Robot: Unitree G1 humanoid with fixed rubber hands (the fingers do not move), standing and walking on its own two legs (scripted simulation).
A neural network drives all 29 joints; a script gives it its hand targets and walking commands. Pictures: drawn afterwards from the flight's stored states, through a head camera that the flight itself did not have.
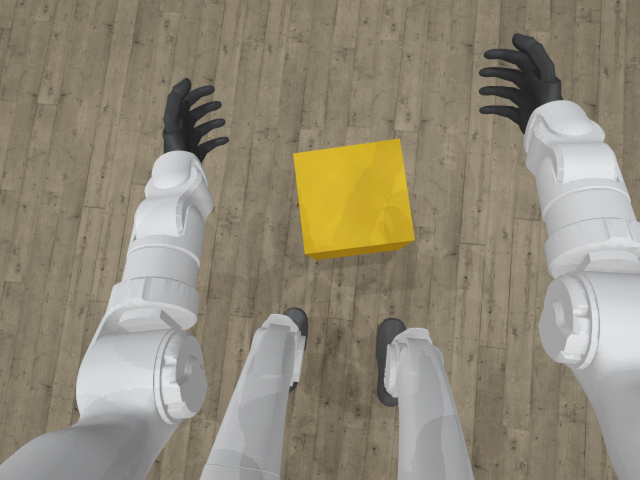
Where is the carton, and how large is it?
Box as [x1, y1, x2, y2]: [293, 139, 414, 259]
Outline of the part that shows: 399,139 293,153 304,251 307,255 315,259 393,250 398,249 414,240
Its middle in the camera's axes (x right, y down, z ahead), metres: +0.07 -0.07 +0.87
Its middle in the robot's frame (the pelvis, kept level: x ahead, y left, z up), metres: +0.48 +0.02 -0.52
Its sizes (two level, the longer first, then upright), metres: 0.210 0.200 0.250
